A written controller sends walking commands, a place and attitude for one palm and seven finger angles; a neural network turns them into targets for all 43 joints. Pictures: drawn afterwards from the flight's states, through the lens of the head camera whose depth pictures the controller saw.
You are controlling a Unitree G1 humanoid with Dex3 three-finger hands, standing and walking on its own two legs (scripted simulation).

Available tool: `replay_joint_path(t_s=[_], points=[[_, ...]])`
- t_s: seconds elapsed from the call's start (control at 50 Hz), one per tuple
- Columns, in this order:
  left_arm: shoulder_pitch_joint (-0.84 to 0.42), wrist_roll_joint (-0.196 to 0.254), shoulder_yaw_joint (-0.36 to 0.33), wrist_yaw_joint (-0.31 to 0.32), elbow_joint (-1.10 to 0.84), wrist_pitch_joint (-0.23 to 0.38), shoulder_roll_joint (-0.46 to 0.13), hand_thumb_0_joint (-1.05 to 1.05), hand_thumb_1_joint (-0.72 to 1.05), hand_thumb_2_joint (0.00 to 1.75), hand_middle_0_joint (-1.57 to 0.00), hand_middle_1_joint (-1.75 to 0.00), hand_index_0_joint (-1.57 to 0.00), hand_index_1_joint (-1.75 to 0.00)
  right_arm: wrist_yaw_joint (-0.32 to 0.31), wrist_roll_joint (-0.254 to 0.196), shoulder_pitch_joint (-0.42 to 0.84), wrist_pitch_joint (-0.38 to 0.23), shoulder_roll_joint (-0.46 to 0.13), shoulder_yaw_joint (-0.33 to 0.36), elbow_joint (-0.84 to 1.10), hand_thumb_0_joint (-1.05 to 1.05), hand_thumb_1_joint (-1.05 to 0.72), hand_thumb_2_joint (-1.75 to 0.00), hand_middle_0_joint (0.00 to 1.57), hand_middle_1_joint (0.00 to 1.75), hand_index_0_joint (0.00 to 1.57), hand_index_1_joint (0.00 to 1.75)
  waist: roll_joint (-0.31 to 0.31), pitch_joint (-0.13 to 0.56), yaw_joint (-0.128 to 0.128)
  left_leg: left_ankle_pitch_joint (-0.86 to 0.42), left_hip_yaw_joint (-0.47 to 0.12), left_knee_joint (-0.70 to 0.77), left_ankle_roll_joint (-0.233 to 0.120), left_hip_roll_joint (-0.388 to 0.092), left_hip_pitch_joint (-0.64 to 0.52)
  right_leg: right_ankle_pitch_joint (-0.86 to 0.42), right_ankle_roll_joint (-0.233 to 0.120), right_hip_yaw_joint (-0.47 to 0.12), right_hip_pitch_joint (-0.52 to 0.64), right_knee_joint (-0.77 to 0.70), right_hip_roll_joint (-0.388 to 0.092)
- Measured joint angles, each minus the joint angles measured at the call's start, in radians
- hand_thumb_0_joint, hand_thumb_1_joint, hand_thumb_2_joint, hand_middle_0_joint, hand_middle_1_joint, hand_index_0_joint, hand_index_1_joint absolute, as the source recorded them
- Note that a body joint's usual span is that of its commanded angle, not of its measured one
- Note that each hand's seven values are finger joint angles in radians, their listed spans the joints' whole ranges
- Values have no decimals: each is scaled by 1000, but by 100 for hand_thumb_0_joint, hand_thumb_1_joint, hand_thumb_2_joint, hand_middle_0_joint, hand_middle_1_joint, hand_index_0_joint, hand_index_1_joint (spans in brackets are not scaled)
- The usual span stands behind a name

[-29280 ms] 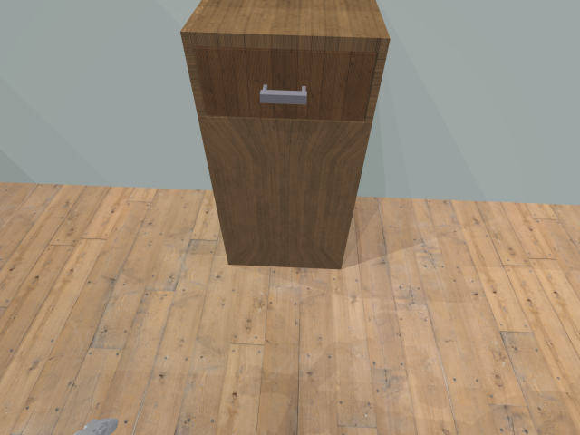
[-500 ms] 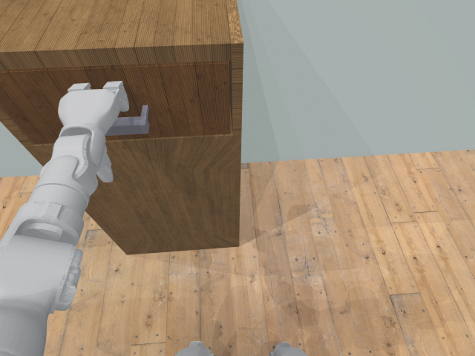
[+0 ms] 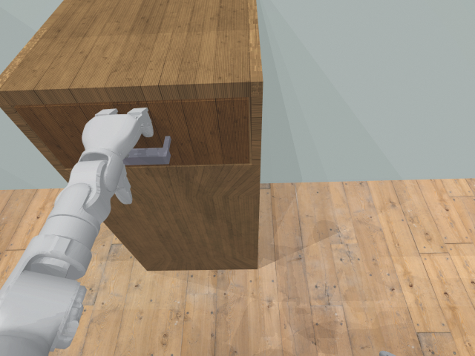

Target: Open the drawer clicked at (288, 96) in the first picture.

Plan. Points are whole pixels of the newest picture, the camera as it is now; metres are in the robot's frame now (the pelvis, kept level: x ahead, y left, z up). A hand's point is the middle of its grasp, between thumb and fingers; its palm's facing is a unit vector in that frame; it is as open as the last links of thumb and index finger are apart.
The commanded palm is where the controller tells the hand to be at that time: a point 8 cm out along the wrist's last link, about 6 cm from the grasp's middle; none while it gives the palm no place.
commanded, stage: re-aim the fingers above the handle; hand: left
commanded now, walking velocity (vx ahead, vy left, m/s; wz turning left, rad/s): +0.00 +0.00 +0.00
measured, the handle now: (141, 148) +0.48 +0.21 +0.05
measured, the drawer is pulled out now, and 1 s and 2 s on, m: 0.00 0.00 0.00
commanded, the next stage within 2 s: none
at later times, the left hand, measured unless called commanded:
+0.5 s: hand (125, 153) +0.44 +0.22 +0.09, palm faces -0.07 -0.02 -1.00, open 13.4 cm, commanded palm +0.43 +0.22 +0.16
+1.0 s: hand (126, 149) +0.44 +0.22 +0.10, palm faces -0.04 -0.02 -1.00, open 13.5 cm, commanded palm +0.43 +0.22 +0.17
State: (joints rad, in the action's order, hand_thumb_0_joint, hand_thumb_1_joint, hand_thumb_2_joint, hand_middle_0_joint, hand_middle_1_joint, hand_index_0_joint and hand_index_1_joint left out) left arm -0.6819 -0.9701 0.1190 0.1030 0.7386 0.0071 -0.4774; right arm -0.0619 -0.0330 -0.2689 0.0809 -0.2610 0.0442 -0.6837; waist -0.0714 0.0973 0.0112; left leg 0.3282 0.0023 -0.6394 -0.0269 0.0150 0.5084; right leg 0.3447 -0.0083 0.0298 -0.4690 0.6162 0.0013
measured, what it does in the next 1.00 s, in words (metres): stands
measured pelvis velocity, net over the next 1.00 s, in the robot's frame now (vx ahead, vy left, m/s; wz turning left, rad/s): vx -0.02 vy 0.00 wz -0.01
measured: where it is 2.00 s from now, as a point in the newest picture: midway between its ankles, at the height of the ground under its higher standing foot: outside the picture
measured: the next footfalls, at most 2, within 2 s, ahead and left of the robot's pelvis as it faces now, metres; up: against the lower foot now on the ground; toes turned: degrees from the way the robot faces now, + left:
none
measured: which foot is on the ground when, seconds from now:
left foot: down 0.00-1.00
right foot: down 0.00-1.00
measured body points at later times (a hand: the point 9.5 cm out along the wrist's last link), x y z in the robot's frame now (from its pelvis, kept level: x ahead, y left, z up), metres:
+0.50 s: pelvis +0.00 -0.01 +0.00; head +0.05 -0.04 +0.45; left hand +0.44 +0.22 +0.14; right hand +0.08 -0.28 -0.14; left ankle -0.01 +0.10 -0.72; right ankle -0.03 -0.12 -0.72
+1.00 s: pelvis -0.02 +0.00 +0.00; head +0.03 -0.02 +0.45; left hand +0.44 +0.21 +0.15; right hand +0.04 -0.27 -0.14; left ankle -0.01 +0.10 -0.72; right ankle -0.03 -0.12 -0.72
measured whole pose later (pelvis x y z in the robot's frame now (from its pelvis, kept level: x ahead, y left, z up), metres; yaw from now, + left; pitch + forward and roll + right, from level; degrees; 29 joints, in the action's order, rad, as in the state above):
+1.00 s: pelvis -0.02 +0.00 +0.00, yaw -1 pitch +10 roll +0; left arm -0.76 -0.99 0.10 0.09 0.85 0.04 -0.51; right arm -0.07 -0.04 -0.31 0.09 -0.26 0.04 -0.71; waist -0.06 0.09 0.05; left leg 0.30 0.01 -0.62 -0.02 0.01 0.50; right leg 0.31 -0.01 0.02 -0.47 0.60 0.01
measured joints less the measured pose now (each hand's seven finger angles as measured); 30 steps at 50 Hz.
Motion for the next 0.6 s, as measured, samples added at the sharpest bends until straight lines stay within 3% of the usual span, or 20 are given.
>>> replay_joint_path(t_s=[0.26,0.6], points=[[2,-2,-4,-31,-5,6,-9,0,-49,30,-35,-120,-41,-122,-2,-4,42,37,0,-6,18,1,-90,-90,20,30,20,30,6,-6,-5,0,-9,17,11,-3,-28,7,-11,8,26,-7,4],[-35,1,-19,-32,52,35,-37,0,-49,30,-35,-120,-40,-121,-12,-9,-28,42,-3,1,-15,1,-90,-90,20,30,20,30,5,-13,18,-16,-7,16,13,-7,-15,-7,-14,6,9,-2,8]])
